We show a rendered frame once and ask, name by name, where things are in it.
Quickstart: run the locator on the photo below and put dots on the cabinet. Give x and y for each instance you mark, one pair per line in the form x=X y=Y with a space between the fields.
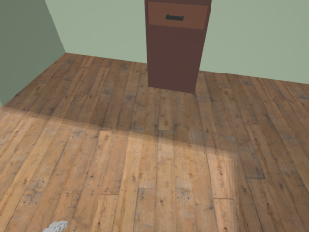
x=174 y=53

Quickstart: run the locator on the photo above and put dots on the robot left hand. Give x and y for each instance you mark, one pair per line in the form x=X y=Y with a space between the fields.
x=56 y=226

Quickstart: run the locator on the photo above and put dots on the drawer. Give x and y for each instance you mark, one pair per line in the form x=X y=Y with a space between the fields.
x=194 y=16

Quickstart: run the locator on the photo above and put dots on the handle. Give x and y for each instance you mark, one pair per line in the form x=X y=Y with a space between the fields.
x=178 y=18

